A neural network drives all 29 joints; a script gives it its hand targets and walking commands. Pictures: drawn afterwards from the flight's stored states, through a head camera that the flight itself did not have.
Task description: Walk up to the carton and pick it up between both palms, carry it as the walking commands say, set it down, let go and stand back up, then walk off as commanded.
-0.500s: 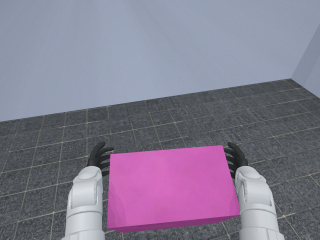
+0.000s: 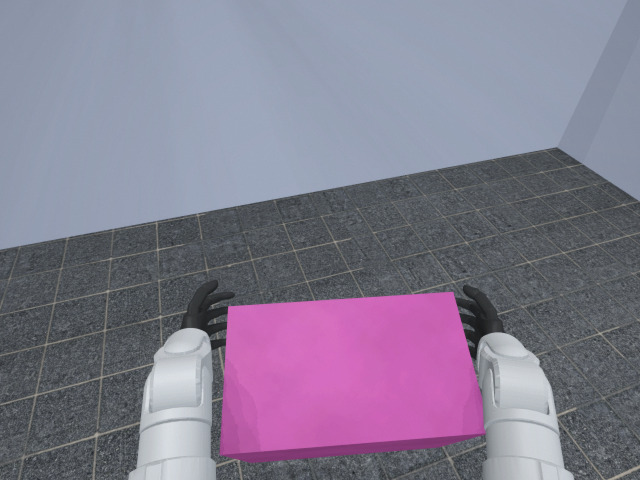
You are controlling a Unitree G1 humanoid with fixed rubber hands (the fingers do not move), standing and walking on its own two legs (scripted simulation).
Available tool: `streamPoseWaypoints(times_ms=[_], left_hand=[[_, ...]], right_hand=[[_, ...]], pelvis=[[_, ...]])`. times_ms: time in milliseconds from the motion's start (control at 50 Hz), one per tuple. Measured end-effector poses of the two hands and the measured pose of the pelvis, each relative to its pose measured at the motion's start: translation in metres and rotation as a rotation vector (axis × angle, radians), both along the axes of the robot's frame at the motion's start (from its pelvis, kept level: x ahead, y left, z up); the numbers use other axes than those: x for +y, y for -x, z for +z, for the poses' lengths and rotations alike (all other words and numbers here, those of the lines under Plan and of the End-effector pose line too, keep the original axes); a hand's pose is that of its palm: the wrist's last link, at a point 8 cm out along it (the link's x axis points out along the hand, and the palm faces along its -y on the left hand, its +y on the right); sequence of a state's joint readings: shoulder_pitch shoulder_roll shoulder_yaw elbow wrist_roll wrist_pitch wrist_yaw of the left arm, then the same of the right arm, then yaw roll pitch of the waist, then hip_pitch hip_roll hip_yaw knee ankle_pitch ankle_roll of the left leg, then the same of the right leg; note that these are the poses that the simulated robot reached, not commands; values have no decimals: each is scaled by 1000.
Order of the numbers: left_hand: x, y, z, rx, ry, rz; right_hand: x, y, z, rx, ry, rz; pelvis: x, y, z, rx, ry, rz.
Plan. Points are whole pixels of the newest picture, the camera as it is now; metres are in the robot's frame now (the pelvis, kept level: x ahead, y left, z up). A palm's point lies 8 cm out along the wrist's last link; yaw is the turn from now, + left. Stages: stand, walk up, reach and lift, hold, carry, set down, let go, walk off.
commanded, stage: reach and lift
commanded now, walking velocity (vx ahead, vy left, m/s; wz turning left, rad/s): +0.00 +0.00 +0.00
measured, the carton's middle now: (344, 384) +0.27 -0.01 -0.04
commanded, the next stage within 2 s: hold in 0.80 s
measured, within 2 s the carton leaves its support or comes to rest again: neither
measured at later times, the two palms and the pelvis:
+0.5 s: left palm (196, 338) +0.28 +0.18 +0.05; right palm (486, 349) +0.29 -0.19 +0.05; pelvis +0.01 +0.01 +0.00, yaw +0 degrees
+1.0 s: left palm (194, 341) +0.28 +0.19 +0.05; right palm (484, 348) +0.28 -0.18 +0.05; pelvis +0.00 +0.01 +0.00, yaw +0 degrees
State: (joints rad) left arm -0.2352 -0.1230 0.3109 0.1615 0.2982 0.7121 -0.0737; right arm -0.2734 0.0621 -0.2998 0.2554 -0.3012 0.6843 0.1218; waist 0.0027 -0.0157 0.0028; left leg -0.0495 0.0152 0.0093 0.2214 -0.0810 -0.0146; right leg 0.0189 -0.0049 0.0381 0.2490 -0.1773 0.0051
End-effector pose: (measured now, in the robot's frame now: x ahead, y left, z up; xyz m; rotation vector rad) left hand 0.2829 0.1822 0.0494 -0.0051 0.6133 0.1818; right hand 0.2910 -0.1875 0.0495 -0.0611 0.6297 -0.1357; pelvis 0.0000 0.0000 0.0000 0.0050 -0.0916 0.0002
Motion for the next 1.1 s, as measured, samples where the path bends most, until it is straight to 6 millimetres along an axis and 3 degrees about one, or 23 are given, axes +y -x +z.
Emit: streamPoseWaypoints(times_ms=[440, 1100], left_hand=[[0, -2, -2, -4, -3, -6], [4, 1, -5, 0, -2, -5]], right_hand=[[2, 5, -4, 3, 7, -28], [6, 6, -2, -1, 10, -38]], pelvis=[[6, -9, 1, 10, -2, 3], [7, -3, 1, 1, -2, 1]])
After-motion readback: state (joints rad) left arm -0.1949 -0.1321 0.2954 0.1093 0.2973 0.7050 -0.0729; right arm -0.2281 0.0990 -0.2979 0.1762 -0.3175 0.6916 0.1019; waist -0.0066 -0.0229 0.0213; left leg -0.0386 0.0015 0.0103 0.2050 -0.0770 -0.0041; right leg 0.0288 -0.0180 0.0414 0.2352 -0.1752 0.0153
